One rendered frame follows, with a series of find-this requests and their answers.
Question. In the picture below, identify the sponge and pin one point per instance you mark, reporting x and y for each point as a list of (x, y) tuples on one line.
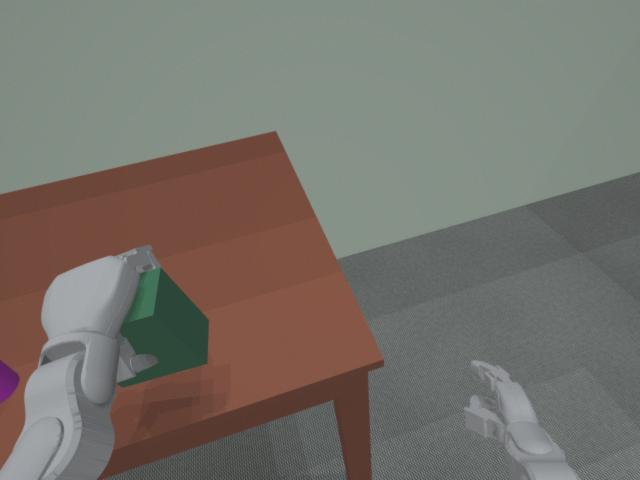
[(164, 322)]

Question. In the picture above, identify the table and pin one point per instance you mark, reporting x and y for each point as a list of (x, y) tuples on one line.
[(232, 226)]

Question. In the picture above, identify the left robot hand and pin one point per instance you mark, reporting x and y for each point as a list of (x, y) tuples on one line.
[(96, 297)]

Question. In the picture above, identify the robot right forearm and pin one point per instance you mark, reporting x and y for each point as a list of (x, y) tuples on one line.
[(532, 455)]

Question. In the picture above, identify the robot left forearm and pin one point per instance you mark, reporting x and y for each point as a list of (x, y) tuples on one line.
[(68, 432)]

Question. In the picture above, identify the right robot hand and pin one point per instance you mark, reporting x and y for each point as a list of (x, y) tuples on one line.
[(489, 418)]

